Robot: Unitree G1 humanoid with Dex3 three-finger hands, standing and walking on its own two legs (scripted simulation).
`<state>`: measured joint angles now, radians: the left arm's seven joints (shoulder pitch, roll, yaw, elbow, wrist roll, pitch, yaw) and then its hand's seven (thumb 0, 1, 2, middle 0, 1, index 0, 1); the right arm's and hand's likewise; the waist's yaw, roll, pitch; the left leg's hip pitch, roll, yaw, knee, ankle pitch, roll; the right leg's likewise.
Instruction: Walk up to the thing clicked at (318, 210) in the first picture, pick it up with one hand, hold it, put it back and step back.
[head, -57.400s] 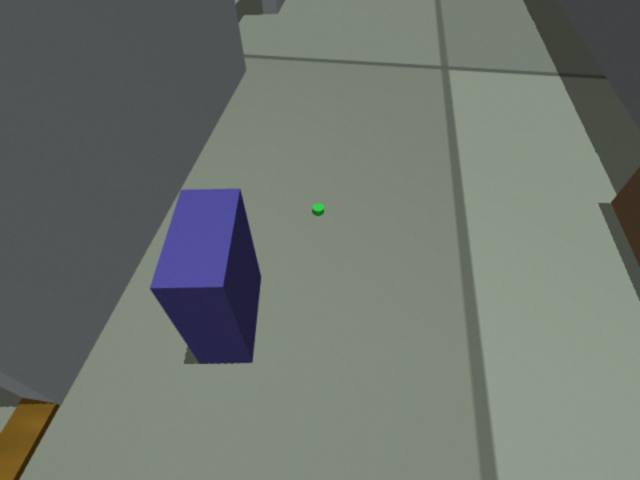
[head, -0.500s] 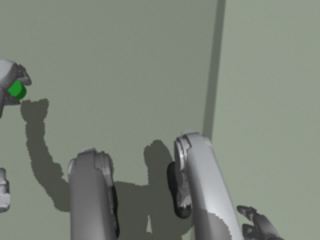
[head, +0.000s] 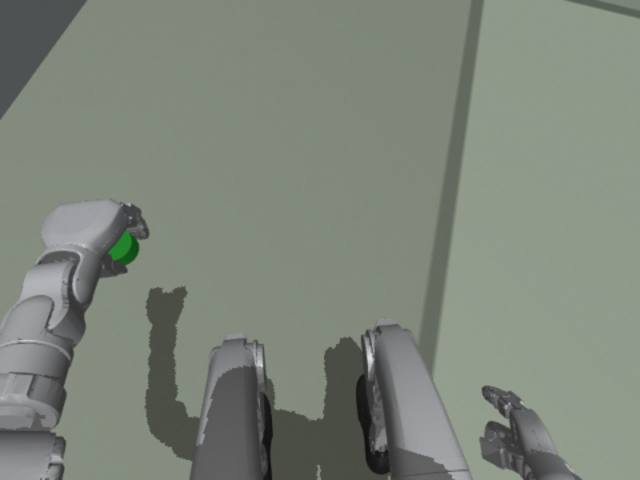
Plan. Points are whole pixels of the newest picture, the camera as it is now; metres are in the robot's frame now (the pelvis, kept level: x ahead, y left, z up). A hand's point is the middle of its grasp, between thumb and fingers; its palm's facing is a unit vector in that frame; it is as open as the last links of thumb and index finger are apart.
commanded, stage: lift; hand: left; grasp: from above
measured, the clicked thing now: (117, 247) +0.42 +0.27 -0.11
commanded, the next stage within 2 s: hold in 0.76 s
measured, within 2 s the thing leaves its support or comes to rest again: neither
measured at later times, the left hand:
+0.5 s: hand (61, 232) +0.37 +0.24 +0.08, palm faces -0.44 -0.07 -0.90, open 6.7 cm
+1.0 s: hand (38, 187) +0.38 +0.23 +0.14, palm faces -0.45 -0.06 -0.89, open 6.7 cm
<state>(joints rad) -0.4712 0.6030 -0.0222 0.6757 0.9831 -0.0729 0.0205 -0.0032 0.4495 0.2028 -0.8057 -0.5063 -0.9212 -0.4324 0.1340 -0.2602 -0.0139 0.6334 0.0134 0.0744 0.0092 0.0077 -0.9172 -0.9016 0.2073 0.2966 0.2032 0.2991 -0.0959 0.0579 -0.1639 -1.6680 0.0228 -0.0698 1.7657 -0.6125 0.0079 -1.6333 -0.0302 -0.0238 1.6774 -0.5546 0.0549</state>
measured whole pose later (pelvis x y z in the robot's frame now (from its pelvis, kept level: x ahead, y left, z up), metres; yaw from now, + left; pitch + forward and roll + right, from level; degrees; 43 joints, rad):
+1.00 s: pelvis +0.07 -0.01 +0.21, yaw +1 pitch +9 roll +0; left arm -0.31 0.40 -0.19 0.79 1.00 0.00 0.10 -0.01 0.46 0.16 -0.83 -0.48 -0.95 -0.40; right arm 0.23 -0.25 -0.05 0.73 0.04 0.01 -0.05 0.01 -0.90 -0.90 0.21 0.30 0.20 0.30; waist -0.03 0.04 -0.08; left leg -0.58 0.04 0.02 0.79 -0.37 -0.01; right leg -0.60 -0.02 0.02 0.76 -0.33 0.03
